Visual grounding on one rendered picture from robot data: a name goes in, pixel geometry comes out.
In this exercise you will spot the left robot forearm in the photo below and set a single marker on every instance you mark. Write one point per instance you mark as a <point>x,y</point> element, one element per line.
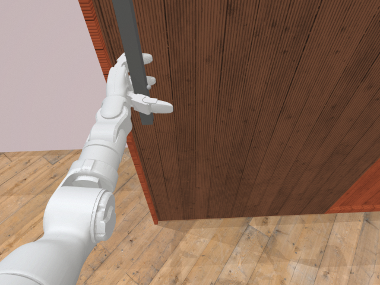
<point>102,153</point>

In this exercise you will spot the wardrobe door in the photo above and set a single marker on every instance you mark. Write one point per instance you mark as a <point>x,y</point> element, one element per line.
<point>365,191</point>
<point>276,103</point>

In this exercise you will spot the robot left upper arm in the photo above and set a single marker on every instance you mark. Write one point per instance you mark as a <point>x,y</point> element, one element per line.
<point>77,218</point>

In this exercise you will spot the robot left hand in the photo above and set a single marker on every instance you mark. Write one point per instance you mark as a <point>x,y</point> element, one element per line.
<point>119,83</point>

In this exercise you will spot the handle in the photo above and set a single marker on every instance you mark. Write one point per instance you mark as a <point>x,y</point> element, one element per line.
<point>125,16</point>

